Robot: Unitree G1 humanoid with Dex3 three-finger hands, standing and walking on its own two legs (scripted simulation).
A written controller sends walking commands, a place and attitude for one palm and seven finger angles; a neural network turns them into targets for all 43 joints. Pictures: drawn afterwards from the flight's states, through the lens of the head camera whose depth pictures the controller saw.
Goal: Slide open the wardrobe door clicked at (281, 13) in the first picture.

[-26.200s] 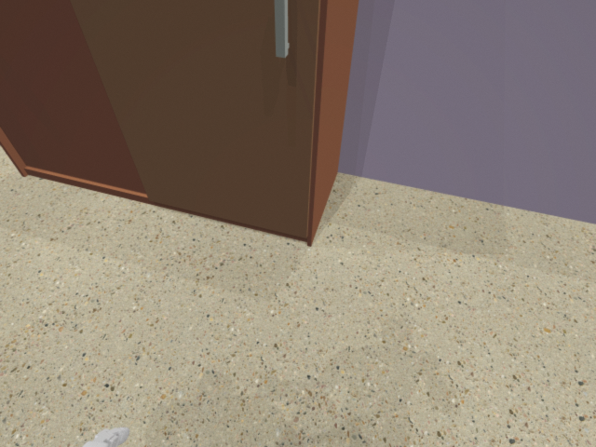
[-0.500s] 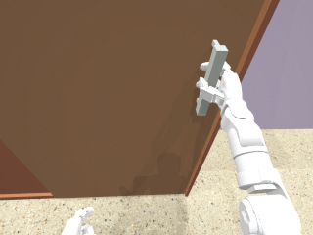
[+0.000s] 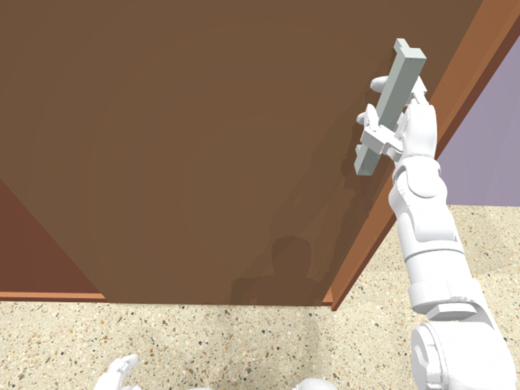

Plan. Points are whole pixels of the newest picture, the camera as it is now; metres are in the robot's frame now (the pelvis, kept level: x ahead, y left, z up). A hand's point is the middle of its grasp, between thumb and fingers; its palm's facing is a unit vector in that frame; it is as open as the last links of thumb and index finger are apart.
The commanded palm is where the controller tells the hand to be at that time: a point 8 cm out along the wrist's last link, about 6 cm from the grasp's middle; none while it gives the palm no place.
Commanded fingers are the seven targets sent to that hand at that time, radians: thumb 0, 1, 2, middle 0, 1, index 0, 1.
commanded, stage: step sideways, sliding the door along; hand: right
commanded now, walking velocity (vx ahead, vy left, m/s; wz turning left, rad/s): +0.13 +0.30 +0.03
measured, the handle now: (380, 113) +0.48 -0.15 +0.19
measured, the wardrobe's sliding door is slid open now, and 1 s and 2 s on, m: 0.05 0.28 0.61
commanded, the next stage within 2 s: none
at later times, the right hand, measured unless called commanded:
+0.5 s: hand (323, 127) +0.44 -0.06 +0.19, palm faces +0.28 +0.95 -0.12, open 6.4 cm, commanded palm +0.40 -0.04 +0.20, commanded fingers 0.00 -0.90 -0.90 0.45 1.40 0.45 1.40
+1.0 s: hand (212, 124) +0.43 +0.10 +0.19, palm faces +0.27 +0.95 -0.12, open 6.6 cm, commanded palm +0.40 +0.12 +0.19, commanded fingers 0.00 -0.90 -0.90 0.45 1.40 0.45 1.40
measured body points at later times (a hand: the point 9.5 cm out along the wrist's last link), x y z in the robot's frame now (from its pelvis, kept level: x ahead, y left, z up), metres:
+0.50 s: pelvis +0.05 +0.14 -0.01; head +0.13 +0.13 +0.43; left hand +0.29 +0.29 -0.12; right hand +0.42 -0.11 +0.19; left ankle +0.09 +0.32 -0.72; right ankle +0.04 -0.09 -0.71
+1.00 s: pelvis +0.08 +0.27 -0.01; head +0.17 +0.28 +0.43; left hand +0.35 +0.42 -0.11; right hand +0.41 +0.05 +0.19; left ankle +0.16 +0.42 -0.72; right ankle +0.04 +0.06 -0.69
